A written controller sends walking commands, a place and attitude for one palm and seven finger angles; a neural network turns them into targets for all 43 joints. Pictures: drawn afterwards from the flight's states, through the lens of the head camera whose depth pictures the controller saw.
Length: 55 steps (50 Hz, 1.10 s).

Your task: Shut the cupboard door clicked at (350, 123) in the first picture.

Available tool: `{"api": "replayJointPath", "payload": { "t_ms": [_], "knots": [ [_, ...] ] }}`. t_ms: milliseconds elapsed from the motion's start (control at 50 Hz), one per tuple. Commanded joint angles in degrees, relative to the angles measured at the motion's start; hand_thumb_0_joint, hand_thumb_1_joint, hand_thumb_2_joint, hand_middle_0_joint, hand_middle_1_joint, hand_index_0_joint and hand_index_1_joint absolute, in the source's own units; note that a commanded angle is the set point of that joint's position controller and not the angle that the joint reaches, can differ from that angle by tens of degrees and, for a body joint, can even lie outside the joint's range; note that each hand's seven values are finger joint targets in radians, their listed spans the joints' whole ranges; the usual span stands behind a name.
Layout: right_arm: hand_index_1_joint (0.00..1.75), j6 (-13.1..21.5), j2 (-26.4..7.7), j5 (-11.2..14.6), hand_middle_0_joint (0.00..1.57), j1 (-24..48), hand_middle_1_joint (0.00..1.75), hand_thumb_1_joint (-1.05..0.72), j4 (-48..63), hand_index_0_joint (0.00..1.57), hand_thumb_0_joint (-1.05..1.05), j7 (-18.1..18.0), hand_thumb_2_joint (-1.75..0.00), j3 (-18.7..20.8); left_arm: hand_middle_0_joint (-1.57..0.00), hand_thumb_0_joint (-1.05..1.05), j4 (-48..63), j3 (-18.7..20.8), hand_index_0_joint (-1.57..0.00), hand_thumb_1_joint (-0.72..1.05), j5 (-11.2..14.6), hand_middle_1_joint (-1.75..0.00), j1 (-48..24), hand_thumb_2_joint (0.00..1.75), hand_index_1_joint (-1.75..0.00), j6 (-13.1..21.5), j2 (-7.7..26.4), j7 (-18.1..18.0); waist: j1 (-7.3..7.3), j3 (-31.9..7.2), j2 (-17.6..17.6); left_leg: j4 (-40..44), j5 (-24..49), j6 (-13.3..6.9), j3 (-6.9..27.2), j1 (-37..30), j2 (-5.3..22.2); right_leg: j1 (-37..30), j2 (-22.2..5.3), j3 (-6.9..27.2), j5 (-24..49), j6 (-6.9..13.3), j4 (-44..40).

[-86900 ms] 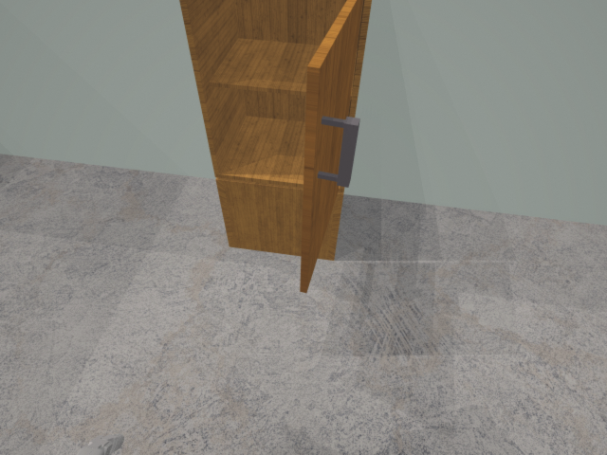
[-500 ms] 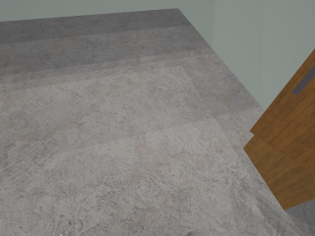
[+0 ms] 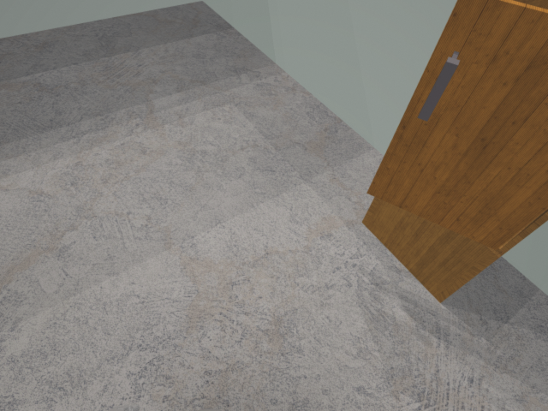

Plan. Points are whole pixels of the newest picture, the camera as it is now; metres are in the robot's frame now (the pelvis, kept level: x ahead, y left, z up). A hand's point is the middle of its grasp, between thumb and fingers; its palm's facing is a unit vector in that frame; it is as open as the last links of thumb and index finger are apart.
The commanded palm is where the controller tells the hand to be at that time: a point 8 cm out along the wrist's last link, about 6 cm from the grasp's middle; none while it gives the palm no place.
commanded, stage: turn to face it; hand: left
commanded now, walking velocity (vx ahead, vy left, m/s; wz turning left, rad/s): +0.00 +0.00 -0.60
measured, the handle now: (439, 86) +0.75 -0.31 +0.08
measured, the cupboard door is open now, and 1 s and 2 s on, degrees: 27 27 27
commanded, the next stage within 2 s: take the last steps up to it in 0.64 s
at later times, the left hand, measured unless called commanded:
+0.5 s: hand (183, 394) +0.16 +0.15 -0.14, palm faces -0.29 -0.92 -0.28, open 7.4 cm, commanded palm none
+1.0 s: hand (176, 394) +0.16 +0.16 -0.16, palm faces -0.40 -0.91 -0.15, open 7.4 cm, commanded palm none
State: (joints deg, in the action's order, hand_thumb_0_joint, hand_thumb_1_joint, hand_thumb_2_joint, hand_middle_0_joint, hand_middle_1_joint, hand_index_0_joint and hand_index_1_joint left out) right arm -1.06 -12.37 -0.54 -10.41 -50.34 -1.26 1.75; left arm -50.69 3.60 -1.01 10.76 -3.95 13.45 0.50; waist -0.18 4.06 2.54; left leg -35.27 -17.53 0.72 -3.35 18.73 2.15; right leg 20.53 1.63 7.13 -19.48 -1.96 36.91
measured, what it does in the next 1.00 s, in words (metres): steps on the spot, turning right: right foot, then left foot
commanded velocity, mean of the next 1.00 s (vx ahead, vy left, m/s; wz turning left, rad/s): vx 0.08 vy -0.04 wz -0.34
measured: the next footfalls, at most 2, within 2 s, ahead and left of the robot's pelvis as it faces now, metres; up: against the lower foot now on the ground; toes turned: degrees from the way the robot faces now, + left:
right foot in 0.42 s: -0.01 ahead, -0.13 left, +0.00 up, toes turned -20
left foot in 0.82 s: +0.09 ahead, +0.09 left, +0.00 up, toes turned -18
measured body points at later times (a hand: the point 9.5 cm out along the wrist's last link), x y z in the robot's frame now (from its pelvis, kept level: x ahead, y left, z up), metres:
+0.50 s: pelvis -0.01 -0.01 +0.00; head +0.02 -0.05 +0.45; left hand +0.17 +0.20 -0.12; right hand -0.06 -0.27 -0.16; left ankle +0.00 +0.11 -0.69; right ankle -0.05 -0.11 -0.73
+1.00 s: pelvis +0.04 +0.00 +0.02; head +0.07 +0.03 +0.47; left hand +0.18 +0.21 -0.15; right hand -0.04 -0.23 -0.11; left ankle +0.05 +0.10 -0.73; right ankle -0.05 -0.12 -0.63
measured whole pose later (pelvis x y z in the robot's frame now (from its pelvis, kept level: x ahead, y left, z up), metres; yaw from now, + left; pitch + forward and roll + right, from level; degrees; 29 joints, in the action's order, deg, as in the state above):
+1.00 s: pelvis +0.04 +0.00 +0.02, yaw -25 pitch +1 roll -3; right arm 1.5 -9.2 -2.1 -18.5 -55.2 -2.1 0.0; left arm -56.4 4.8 -2.2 14.4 -3.5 13.9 2.2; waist 0.9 0.5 2.4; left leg -25.4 -16.2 -0.7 -5.8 9.9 4.3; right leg 28.0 0.5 0.0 -19.1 -0.6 63.7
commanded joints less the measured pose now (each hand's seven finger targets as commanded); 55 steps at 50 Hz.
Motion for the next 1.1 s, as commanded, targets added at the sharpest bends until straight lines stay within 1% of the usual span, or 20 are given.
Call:
{"api": "replayJointPath", "payload": {
  "t_ms": [0, 80, 180, 280, 360, 380, 400, 420, 440, 460, 540, 700, 760, 780, 800, 820, 840, 900, 960, 1080],
  "knots": [
    [0.30, 1.49, -13.51, -1.36, 0.20, -6.12, 0.30, -0.90, 2.75, 0.20, 0.00, -1.31, -0.90, 2.92, -0.20, 0.00, 6.18, 2.59, -0.20, 0.90, -0.54, -0.30, -2.86, 0.90, -0.30, 0.72, 6.85, 0.43, 1.94, -4.63, -16.12, 21.72, 9.62, -8.16, 21.43, -7.91, 23.38, 12.41, -1.41, -1.90, -11.76, -0.07, 27.03],
    [0.30, 1.69, -10.29, -1.17, 0.20, -0.98, 0.30, -0.90, 4.44, 0.20, 0.00, -1.74, -0.90, 1.96, -0.20, 0.00, 3.88, 2.90, -0.20, 0.90, -0.32, -0.30, -0.84, 0.90, -0.30, 0.37, 5.45, 1.94, -0.23, -3.64, -12.25, 17.26, 21.70, -6.26, 4.76, -10.47, 15.84, 12.51, -2.82, -6.45, -4.28, -1.50, 31.36],
    [0.30, 1.52, -10.13, -1.01, 0.20, -7.20, 0.30, -0.90, 1.39, 0.20, 0.00, -1.45, -0.90, 2.72, -0.20, 0.00, 4.81, 2.17, -0.20, 0.90, -0.10, -0.30, -4.16, 0.90, -0.30, 0.31, 3.95, 1.90, 2.49, -6.11, -12.22, 14.96, 28.50, -7.77, 1.54, -17.99, 17.48, 11.65, -3.71, -9.04, -4.53, -1.78, 22.23],
    [0.30, 1.06, -11.51, -1.24, 0.20, -7.21, 0.30, -0.90, 0.11, 0.20, 0.00, -0.69, -0.90, 3.53, -0.20, 0.00, 4.75, 1.61, -0.20, 0.90, -0.19, -0.30, -4.87, 0.90, -0.30, 0.71, 3.17, 1.64, 3.14, -5.56, -15.42, 12.77, 28.12, -7.96, -0.82, -14.49, 18.88, 3.64, -2.71, -12.16, -6.10, -0.26, 9.62],
    [0.30, 0.69, -12.15, -0.80, 0.20, -4.26, 0.30, -0.90, 0.01, 0.20, 0.00, -0.34, -0.90, 3.81, -0.20, 0.00, 2.93, 1.91, -0.20, 0.90, -0.20, -0.30, 0.98, 0.90, -0.30, 1.37, 4.26, 1.14, -0.40, -6.73, -12.24, 6.17, 21.06, -4.19, -4.09, -7.96, 17.75, -9.04, -2.02, -13.10, 6.48, 1.72, -7.22],
    [0.30, 0.60, -10.61, -0.35, 0.20, -4.50, 0.30, -0.90, 0.19, 0.20, 0.00, 0.02, -0.90, 3.62, -0.20, 0.00, 1.85, 2.35, -0.20, 0.90, -0.48, -0.30, 3.90, 0.90, -0.30, 1.88, 7.26, 0.71, -1.75, -7.83, -6.11, -0.04, 13.45, -1.42, -5.57, -1.30, 14.91, -17.32, -5.74, -7.85, 12.22, 3.26, -13.66],
    [0.30, 0.41, -5.53, -0.01, 0.20, -2.55, 0.30, -0.90, 2.42, 0.20, 0.00, 0.19, -0.90, 2.56, -0.20, 0.00, 1.14, 3.48, -0.20, 0.90, -1.09, -0.30, 6.97, 0.90, -0.30, 2.64, 13.03, -0.12, -3.82, -7.10, 13.28, -12.49, -12.93, 2.41, -10.22, 11.70, 5.78, -22.84, -19.82, 11.16, 24.01, 8.24, -19.57],
    [0.30, -0.59, -6.39, -0.20, 0.20, 0.44, 0.30, -0.90, 3.64, 0.20, 0.00, -0.08, -0.90, 2.11, -0.20, 0.00, 0.42, 3.43, -0.20, 0.90, -0.21, -0.30, 8.98, 0.90, -0.30, 2.67, 15.15, -0.76, -5.12, -6.26, 13.69, -23.72, -20.07, 2.54, -2.97, 14.48, 2.74, -17.23, -25.05, 16.24, 31.59, 13.82, -19.86],
    [0.30, -1.13, -5.94, -0.11, 0.20, 0.25, 0.30, -0.90, 3.17, 0.20, 0.00, 0.02, -0.90, 2.09, -0.20, 0.00, 0.75, 2.95, -0.20, 0.90, -0.15, -0.30, 7.08, 0.90, -0.30, 2.60, 14.17, -1.09, -3.57, -4.38, 9.07, -28.93, -16.26, 2.08, 1.88, 15.70, 3.36, -13.87, -23.79, 12.83, 24.77, 15.06, -20.58],
    [0.30, -1.02, -5.47, -0.35, 0.20, -0.30, 0.30, -0.90, 2.57, 0.20, 0.00, -0.14, -0.90, 2.20, -0.20, 0.00, 1.45, 3.10, -0.20, 0.90, -0.44, -0.30, 3.68, 0.90, -0.30, 2.91, 11.83, -1.63, -1.72, -3.62, 11.23, -30.52, -13.12, 2.29, 3.31, 19.38, 3.29, -15.63, -20.56, 12.03, 25.32, 14.01, -20.39],
    [0.30, -1.07, -5.69, -0.48, 0.20, -4.08, 0.30, -0.90, -0.85, 0.20, 0.00, 0.38, -0.90, 2.17, -0.20, 0.00, 2.57, 1.55, -0.20, 0.90, -0.10, -0.30, -0.91, 0.90, -0.30, 3.49, 7.89, -1.63, 1.38, -5.71, 7.53, -28.39, -3.73, 3.69, 2.38, 12.31, 3.21, -11.99, -14.41, 1.45, 28.76, 11.57, -17.86],
    [0.30, -0.33, -3.70, -0.10, 0.20, -1.41, 0.30, -0.90, -0.17, 0.20, 0.00, -0.10, -0.90, 1.70, -0.20, 0.00, 0.19, 2.44, -0.20, 0.90, -0.75, -0.30, 2.83, 0.90, -0.30, 3.28, 9.06, -1.51, -0.86, -5.41, 5.89, -9.35, -7.00, 3.26, 1.02, 6.34, 0.86, -13.05, -15.43, 6.76, 28.58, 13.72, -16.19],
    [0.30, 0.63, -3.38, -0.29, 0.20, -7.03, 0.30, -0.90, -2.15, 0.20, 0.00, -0.54, -0.90, 1.26, -0.20, 0.00, -0.25, 2.28, -0.20, 0.90, -0.06, -0.30, 0.90, 0.90, -0.30, 2.93, 7.83, -1.26, 1.98, -6.40, 6.44, 6.29, 3.85, 2.61, -0.57, -6.75, -0.51, -6.88, -11.59, 5.58, 17.88, 9.80, -13.51],
    [0.30, 1.39, -5.19, -0.48, 0.20, -10.27, 0.30, -0.90, -3.26, 0.20, 0.00, -0.60, -0.90, 1.50, -0.20, 0.00, -0.26, 1.92, -0.20, 0.90, 0.14, -0.30, 0.48, 0.90, -0.30, 2.79, 5.87, -0.94, 3.24, -7.40, 1.92, 13.20, 4.81, 1.98, 2.00, -13.96, 2.02, -1.52, -8.40, 3.21, 5.97, 7.41, -10.13],
    [0.30, 1.98, -10.85, -1.55, 0.20, -12.69, 0.30, -0.90, -3.84, 0.20, 0.00, -0.82, -0.90, 2.52, -0.20, 0.00, 0.55, 1.31, -0.20, 0.90, 0.56, -0.30, 1.96, 0.90, -0.30, 2.41, 2.21, -0.35, 3.90, -6.84, -13.38, 18.96, -3.75, -1.93, 17.31, -19.72, 13.95, 9.61, -0.69, -2.75, -8.58, 4.29, 0.52],
    [0.30, 1.83, -15.24, -2.09, 0.20, -15.87, 0.30, -0.90, -3.65, 0.20, 0.00, -1.22, -0.90, 3.38, -0.20, 0.00, 2.26, 1.02, -0.20, 0.90, 0.03, -0.30, 0.09, 0.90, -0.30, 2.40, 2.01, 0.02, 5.85, -5.12, -20.27, 24.53, -11.83, -7.61, 31.15, -18.66, 24.92, 16.24, 1.98, -8.03, -16.66, 2.55, 14.09],
    [0.30, 1.57, -15.55, -2.10, 0.20, -15.04, 0.30, -0.90, -3.08, 0.20, 0.00, -1.30, -0.90, 3.44, -0.20, 0.00, 3.27, 1.66, -0.20, 0.90, -0.62, -0.30, -2.99, 0.90, -0.30, 2.38, 3.76, 0.61, 6.06, -1.43, -14.23, 26.86, -18.49, -10.22, 31.05, -12.30, 26.94, 16.84, -1.76, -3.58, -13.58, 3.36, 21.89],
    [0.30, 3.00, -9.21, -1.88, 0.20, -10.06, 0.30, -0.90, -2.33, 0.20, 0.00, -1.64, -0.90, 1.60, -0.20, 0.00, 0.45, 2.40, -0.20, 0.90, -1.36, -0.30, -1.39, 0.90, -0.30, 2.54, 4.21, 2.10, 2.43, 1.76, -11.20, 25.35, -3.28, -5.55, 18.37, -10.20, 18.88, 18.11, -3.76, -3.75, -1.45, 1.98, 29.61],
    [0.30, 3.88, -7.82, -1.49, 0.20, -12.27, 0.30, -0.90, -3.57, 0.20, 0.00, -1.80, -0.90, 1.27, -0.20, 0.00, -1.15, 1.72, -0.20, 0.90, -0.89, -0.30, 0.97, 0.90, -0.30, 2.26, 2.19, 2.34, 1.72, -0.21, -10.76, 23.53, 8.70, -4.24, 8.62, -13.39, 15.55, 17.34, -3.26, -4.95, 4.22, 0.96, 29.68],
    [0.30, 4.21, -7.05, -1.39, 0.20, -17.43, 0.30, -0.90, -6.64, 0.20, 0.00, -1.60, -0.90, 1.67, -0.20, 0.00, -0.28, 0.98, -0.20, 0.90, -0.88, -0.30, -4.18, 0.90, -0.30, 2.09, 1.40, 2.87, 3.31, 2.28, -11.03, 24.41, 10.66, -6.62, 4.80, -16.54, 17.15, 20.78, -5.60, -7.08, 8.26, 0.16, 22.06]
  ]
}}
